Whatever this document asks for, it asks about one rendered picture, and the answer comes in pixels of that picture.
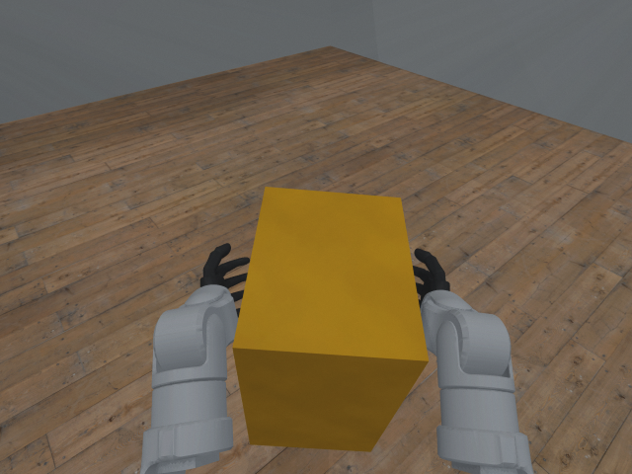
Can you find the robot left forearm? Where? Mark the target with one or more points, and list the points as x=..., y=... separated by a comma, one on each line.
x=189, y=423

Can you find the carton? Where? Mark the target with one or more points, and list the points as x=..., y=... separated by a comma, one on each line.
x=330, y=338

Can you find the right robot hand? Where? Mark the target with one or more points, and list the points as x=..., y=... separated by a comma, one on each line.
x=434, y=279

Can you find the left robot hand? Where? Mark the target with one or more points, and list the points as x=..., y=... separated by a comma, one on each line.
x=213, y=273

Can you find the robot right forearm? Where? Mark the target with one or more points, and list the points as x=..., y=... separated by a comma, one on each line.
x=479, y=431

